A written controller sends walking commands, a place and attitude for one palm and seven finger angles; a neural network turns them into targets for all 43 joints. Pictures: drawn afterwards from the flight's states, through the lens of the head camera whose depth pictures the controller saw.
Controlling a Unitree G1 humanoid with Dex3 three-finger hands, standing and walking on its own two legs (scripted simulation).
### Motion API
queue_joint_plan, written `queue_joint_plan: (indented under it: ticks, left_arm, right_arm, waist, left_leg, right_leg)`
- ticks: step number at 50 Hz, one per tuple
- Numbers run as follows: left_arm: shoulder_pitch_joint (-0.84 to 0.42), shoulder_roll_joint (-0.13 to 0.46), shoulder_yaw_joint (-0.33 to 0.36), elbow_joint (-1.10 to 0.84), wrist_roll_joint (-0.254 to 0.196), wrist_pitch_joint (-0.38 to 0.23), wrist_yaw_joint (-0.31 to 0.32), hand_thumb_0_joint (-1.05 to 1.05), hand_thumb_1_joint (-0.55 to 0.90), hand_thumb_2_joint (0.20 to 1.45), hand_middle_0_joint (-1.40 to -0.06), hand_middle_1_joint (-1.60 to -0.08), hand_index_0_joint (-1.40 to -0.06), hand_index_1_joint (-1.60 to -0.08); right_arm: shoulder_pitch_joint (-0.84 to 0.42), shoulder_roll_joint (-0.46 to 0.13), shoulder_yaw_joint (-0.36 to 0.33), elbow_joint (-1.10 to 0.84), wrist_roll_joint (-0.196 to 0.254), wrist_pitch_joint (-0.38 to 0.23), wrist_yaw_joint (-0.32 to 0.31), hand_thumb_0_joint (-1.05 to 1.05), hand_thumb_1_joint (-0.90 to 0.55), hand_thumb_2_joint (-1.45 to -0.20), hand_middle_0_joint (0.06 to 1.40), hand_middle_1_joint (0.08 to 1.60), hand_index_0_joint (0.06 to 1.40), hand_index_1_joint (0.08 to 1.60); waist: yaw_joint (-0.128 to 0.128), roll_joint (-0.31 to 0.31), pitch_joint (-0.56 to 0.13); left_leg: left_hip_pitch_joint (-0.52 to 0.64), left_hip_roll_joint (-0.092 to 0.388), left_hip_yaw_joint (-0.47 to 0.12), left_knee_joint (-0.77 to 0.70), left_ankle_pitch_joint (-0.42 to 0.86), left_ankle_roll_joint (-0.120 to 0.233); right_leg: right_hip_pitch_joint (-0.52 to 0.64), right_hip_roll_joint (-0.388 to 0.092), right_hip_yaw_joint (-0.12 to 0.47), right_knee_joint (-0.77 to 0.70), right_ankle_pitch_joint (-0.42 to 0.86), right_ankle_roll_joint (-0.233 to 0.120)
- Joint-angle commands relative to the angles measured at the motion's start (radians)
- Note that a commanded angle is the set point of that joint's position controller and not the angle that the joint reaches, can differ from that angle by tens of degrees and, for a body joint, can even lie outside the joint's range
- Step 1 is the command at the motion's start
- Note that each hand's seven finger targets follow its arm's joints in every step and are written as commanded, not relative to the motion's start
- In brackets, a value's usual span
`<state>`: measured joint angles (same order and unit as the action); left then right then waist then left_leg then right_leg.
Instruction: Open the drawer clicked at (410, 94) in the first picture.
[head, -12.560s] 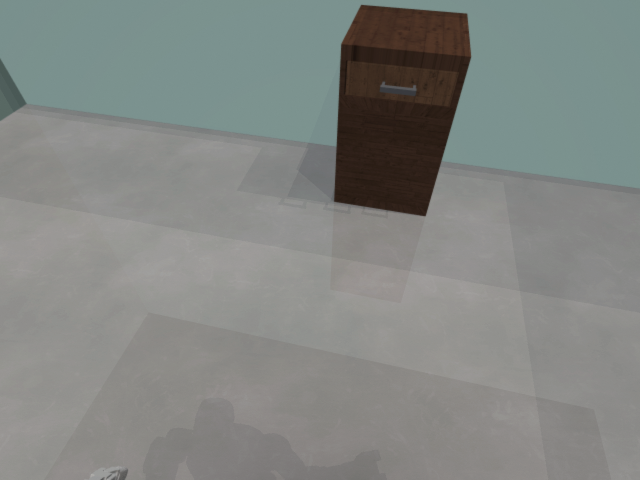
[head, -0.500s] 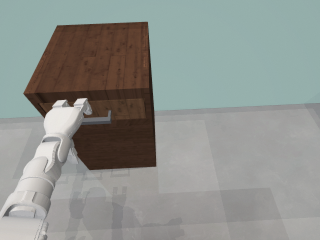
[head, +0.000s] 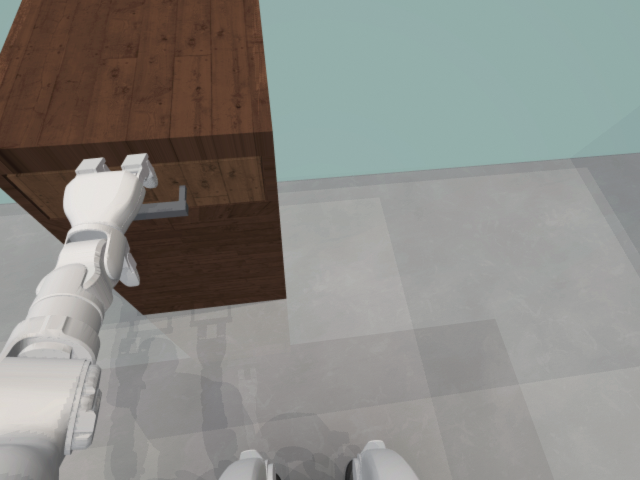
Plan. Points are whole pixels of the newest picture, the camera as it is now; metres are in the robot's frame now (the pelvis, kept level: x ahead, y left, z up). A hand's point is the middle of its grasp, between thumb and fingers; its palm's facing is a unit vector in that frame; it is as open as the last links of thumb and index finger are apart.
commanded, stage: move the hooked fingers above the handle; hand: left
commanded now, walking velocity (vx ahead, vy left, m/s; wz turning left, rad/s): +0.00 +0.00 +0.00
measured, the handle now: (149, 202) +0.56 +0.27 -0.11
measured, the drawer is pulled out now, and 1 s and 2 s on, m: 0.00 0.00 0.00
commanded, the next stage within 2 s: lower the fingers behind the handle in 1.14 s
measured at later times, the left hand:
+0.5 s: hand (132, 211) +0.51 +0.27 -0.06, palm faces -0.06 -0.04 -1.00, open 13.7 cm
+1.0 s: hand (127, 218) +0.50 +0.27 -0.06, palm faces -0.10 -0.04 -0.99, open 13.9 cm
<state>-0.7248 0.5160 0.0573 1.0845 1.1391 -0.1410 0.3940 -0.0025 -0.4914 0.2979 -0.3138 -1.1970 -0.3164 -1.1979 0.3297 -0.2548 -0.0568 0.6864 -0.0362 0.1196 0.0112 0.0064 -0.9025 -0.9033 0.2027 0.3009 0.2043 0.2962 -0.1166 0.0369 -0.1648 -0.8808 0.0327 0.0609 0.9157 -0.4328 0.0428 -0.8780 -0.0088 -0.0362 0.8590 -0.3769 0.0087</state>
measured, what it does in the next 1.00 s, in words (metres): stands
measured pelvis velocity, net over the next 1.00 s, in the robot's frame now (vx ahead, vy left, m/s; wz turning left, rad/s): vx -0.02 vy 0.01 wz -0.02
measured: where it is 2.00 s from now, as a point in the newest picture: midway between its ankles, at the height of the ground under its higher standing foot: outside the picture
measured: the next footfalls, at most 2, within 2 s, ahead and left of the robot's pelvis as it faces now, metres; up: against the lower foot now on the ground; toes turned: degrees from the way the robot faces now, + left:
none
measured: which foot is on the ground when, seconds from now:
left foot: down 0.00-1.00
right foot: down 0.00-1.00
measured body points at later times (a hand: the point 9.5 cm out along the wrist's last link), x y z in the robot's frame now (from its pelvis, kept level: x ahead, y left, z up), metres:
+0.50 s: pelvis -0.01 +0.01 -0.05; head +0.16 +0.03 +0.37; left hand +0.51 +0.27 -0.01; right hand -0.03 -0.27 -0.15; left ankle -0.01 +0.09 -0.69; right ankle +0.01 -0.13 -0.69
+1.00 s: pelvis -0.02 +0.01 -0.04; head +0.15 +0.03 +0.37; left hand +0.50 +0.27 -0.01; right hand -0.03 -0.27 -0.15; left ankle -0.01 +0.09 -0.69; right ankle +0.01 -0.13 -0.69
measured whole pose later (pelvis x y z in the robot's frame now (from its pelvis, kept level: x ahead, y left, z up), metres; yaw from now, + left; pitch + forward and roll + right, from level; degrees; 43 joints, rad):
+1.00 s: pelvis -0.02 +0.01 -0.04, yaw -1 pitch +30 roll -5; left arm -0.91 0.66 0.09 1.14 1.14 -0.14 0.33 0.00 -0.49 0.30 -0.31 -1.20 -0.32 -1.20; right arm 0.35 -0.26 -0.01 0.67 -0.05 0.11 0.00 0.00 -0.90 -0.90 0.20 0.30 0.21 0.30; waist -0.18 0.06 -0.16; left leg -1.20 0.05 0.02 1.17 -0.50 0.05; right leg -1.16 0.00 -0.07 1.06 -0.42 0.01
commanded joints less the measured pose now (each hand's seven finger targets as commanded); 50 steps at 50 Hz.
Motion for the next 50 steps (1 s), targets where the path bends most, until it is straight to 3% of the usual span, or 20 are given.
queue_joint_plan:
  ticks: [1,4,6,8,9,10,13,15,17,19,24,29,30,33,37,39,41,44,47,50]
  left_arm:
    - [-0.404,0.327,0.079,-0.145,0.002,0.009,0.037,0.000,-0.500,0.300,-0.300,-1.200,-0.300,-1.200]
    - [-0.424,0.337,0.079,-0.142,0.007,-0.002,0.027,0.000,-0.500,0.300,-0.300,-1.200,-0.300,-1.200]
    - [-0.430,0.296,0.050,-0.121,0.001,-0.008,0.020,0.000,-0.500,0.300,-0.300,-1.200,-0.300,-1.200]
    - [-0.480,0.338,0.069,-0.122,0.000,-0.022,0.014,0.000,-0.500,0.300,-0.300,-1.200,-0.300,-1.200]
    - [-0.475,0.349,0.077,-0.129,0.004,-0.027,0.013,0.000,-0.500,0.300,-0.300,-1.200,-0.300,-1.200]
    - [-0.493,0.321,0.054,-0.124,0.004,-0.031,0.014,0.000,-0.500,0.300,-0.300,-1.200,-0.300,-1.200]
    - [-0.545,0.365,0.074,-0.111,0.016,-0.035,0.022,0.000,-0.500,0.300,-0.300,-1.200,-0.300,-1.200]
    - [-0.586,0.330,0.044,-0.094,0.021,-0.029,0.031,0.000,-0.500,0.300,-0.300,-1.200,-0.300,-1.200]
    - [-0.619,0.400,0.088,-0.090,0.025,-0.020,0.033,0.000,-0.500,0.300,-0.300,-1.200,-0.300,-1.200]
    - [-0.618,0.385,0.073,-0.084,0.029,-0.007,0.031,0.000,-0.500,0.300,-0.300,-1.200,-0.300,-1.200]
    - [-0.637,0.407,0.082,-0.127,0.016,0.032,0.010,0.000,-0.500,0.300,-0.300,-1.200,-0.300,-1.200]
    - [-0.625,0.378,0.052,-0.116,-0.004,0.058,-0.021,0.000,-0.500,0.300,-0.300,-1.200,-0.300,-1.200]
    - [-0.637,0.403,0.064,-0.134,-0.002,0.051,-0.027,0.000,-0.500,0.300,-0.300,-1.200,-0.300,-1.200]
    - [-0.654,0.403,0.059,-0.158,0.000,0.024,-0.036,0.000,-0.500,0.300,-0.300,-1.200,-0.300,-1.200]
    - [-0.597,0.387,0.058,-0.077,-0.003,0.017,-0.031,0.000,-0.500,0.300,-0.300,-1.200,-0.300,-1.200]
    - [-0.572,0.433,0.083,-0.062,0.003,0.019,-0.026,0.000,-0.500,0.300,-0.300,-1.200,-0.300,-1.200]
    - [-0.568,0.423,0.074,-0.056,0.011,0.021,-0.021,0.000,-0.500,0.300,-0.300,-1.200,-0.300,-1.200]
    - [-0.573,0.429,0.083,-0.123,0.006,0.002,-0.024,0.000,-0.500,0.300,-0.300,-1.200,-0.300,-1.200]
    - [-0.571,0.393,0.064,-0.120,-0.004,-0.004,-0.028,0.000,-0.500,0.300,-0.300,-1.200,-0.300,-1.200]
    - [-0.609,0.412,0.077,-0.168,-0.007,-0.019,-0.017,0.000,-0.500,0.300,-0.300,-1.200,-0.300,-1.200]
  right_arm:
    - [0.151,-0.185,-0.056,-0.055,-0.014,-0.006,-0.017,0.000,-0.900,-0.900,0.200,0.300,0.200,0.300]
    - [0.164,-0.187,-0.056,-0.050,-0.018,-0.005,-0.020,0.000,-0.900,-0.900,0.200,0.300,0.200,0.300]
    - [0.173,-0.184,-0.058,-0.044,-0.020,-0.008,-0.020,0.000,-0.900,-0.900,0.200,0.300,0.200,0.300]
    - [0.186,-0.192,-0.056,-0.034,-0.022,-0.010,-0.025,0.000,-0.900,-0.900,0.200,0.300,0.200,0.300]
    - [0.188,-0.192,-0.055,-0.035,-0.025,-0.009,-0.025,0.000,-0.900,-0.900,0.200,0.300,0.200,0.300]
    - [0.187,-0.189,-0.056,-0.032,-0.026,-0.010,-0.025,0.000,-0.900,-0.900,0.200,0.300,0.200,0.300]
    - [0.198,-0.195,-0.050,-0.022,-0.030,-0.010,-0.025,0.000,-0.900,-0.900,0.200,0.300,0.200,0.300]
    - [0.202,-0.195,-0.052,-0.018,-0.034,-0.015,-0.024,0.000,-0.900,-0.900,0.200,0.300,0.200,0.300]
    - [0.208,-0.204,-0.046,-0.016,-0.038,-0.015,-0.025,0.000,-0.900,-0.900,0.200,0.300,0.200,0.300]
    - [0.215,-0.200,-0.045,-0.020,-0.039,-0.014,-0.021,0.000,-0.900,-0.900,0.200,0.300,0.200,0.300]
    - [0.229,-0.202,-0.040,-0.033,-0.034,-0.004,-0.014,0.000,-0.900,-0.900,0.200,0.300,0.200,0.300]
    - [0.232,-0.199,-0.032,-0.029,-0.023,-0.001,-0.020,0.000,-0.900,-0.900,0.200,0.300,0.200,0.300]
    - [0.232,-0.199,-0.029,-0.030,-0.023,-0.001,-0.024,0.000,-0.900,-0.900,0.200,0.300,0.200,0.300]
    - [0.229,-0.193,-0.025,-0.031,-0.023,-0.010,-0.031,0.000,-0.900,-0.900,0.200,0.300,0.200,0.300]
    - [0.218,-0.191,-0.018,-0.032,-0.023,-0.014,-0.033,0.000,-0.900,-0.900,0.200,0.300,0.200,0.300]
    - [0.215,-0.196,-0.011,-0.043,-0.021,-0.013,-0.032,0.000,-0.900,-0.900,0.200,0.300,0.200,0.300]
    - [0.212,-0.196,-0.013,-0.051,-0.022,-0.013,-0.031,0.000,-0.900,-0.900,0.200,0.300,0.200,0.300]
    - [0.216,-0.195,-0.020,-0.057,-0.023,-0.013,-0.029,0.000,-0.900,-0.900,0.200,0.300,0.200,0.300]
    - [0.219,-0.194,-0.025,-0.049,-0.022,-0.014,-0.030,0.000,-0.900,-0.900,0.200,0.300,0.200,0.300]
    - [0.221,-0.196,-0.031,-0.037,-0.022,-0.017,-0.032,0.000,-0.900,-0.900,0.200,0.300,0.200,0.300]
  waist:
    - [-0.007,0.072,-0.433]
    - [-0.014,0.090,-0.464]
    - [-0.031,0.091,-0.455]
    - [-0.049,0.076,-0.461]
    - [-0.038,0.098,-0.483]
    - [-0.054,0.111,-0.476]
    - [-0.064,0.135,-0.471]
    - [-0.086,0.154,-0.474]
    - [-0.084,0.153,-0.505]
    - [-0.079,0.206,-0.549]
    - [-0.074,0.214,-0.615]
    - [-0.089,0.180,-0.553]
    - [-0.086,0.162,-0.561]
    - [-0.087,0.192,-0.554]
    - [-0.094,0.129,-0.458]
    - [-0.075,0.139,-0.459]
    - [-0.080,0.133,-0.458]
    - [-0.066,0.173,-0.539]
    - [-0.082,0.152,-0.530]
    - [-0.082,0.174,-0.546]
  left_leg:
    - [0.281,-0.030,-0.061,-0.045,0.456,0.003]
    - [0.282,-0.025,-0.070,-0.015,0.478,0.001]
    - [0.272,-0.021,-0.074,0.005,0.471,0.001]
    - [0.248,-0.017,-0.083,0.026,0.460,0.003]
    - [0.247,-0.019,-0.086,0.036,0.471,0.001]
    - [0.247,-0.017,-0.088,0.045,0.464,0.001]
    - [0.222,-0.011,-0.107,0.072,0.452,-0.005]
    - [0.216,-0.008,-0.115,0.095,0.442,-0.006]
    - [0.202,-0.006,-0.121,0.114,0.459,-0.006]
    - [0.218,-0.007,-0.124,0.136,0.493,-0.013]
    - [0.256,0.001,-0.134,0.144,0.535,-0.014]
    - [0.237,0.002,-0.130,0.117,0.469,-0.004]
    - [0.226,0.001,-0.132,0.113,0.446,-0.002]
    - [0.224,-0.001,-0.128,0.111,0.432,0.002]
    - [0.140,-0.004,-0.116,0.105,0.358,0.011]
    - [0.105,-0.011,-0.106,0.108,0.341,0.011]
    - [0.097,-0.011,-0.104,0.114,0.342,0.011]
    - [0.147,-0.008,-0.105,0.128,0.400,0.008]
    - [0.158,-0.003,-0.115,0.131,0.409,0.006]
    - [0.183,-0.001,-0.119,0.131,0.403,0.004]
  right_leg:
    - [0.150,0.058,-0.002,-0.030,0.305,-0.050]
    - [0.114,0.059,-0.005,-0.005,0.304,-0.049]
    - [0.078,0.060,-0.008,0.003,0.290,-0.048]
    - [0.051,0.059,-0.009,0.020,0.280,-0.045]
    - [0.046,0.060,-0.009,0.034,0.282,-0.047]
    - [0.017,0.061,-0.011,0.035,0.268,-0.047]
    - [-0.050,0.061,-0.020,0.067,0.227,-0.049]
    - [-0.101,0.061,-0.023,0.081,0.205,-0.048]
    - [-0.104,0.061,-0.025,0.106,0.215,-0.049]
    - [-0.126,0.062,-0.030,0.127,0.222,-0.051]
    - [-0.098,0.066,-0.034,0.131,0.247,-0.048]
    - [-0.083,0.065,-0.038,0.097,0.219,-0.044]
    - [-0.070,0.065,-0.036,0.097,0.208,-0.045]
    - [-0.075,0.064,-0.033,0.092,0.200,-0.047]
    - [-0.083,0.064,-0.033,0.083,0.164,-0.047]
    - [-0.067,0.063,-0.030,0.094,0.163,-0.048]
    - [-0.072,0.062,-0.029,0.097,0.166,-0.047]
    - [-0.055,0.063,-0.026,0.110,0.209,-0.047]
    - [-0.072,0.062,-0.028,0.110,0.210,-0.046]
    - [-0.084,0.062,-0.029,0.105,0.193,-0.046]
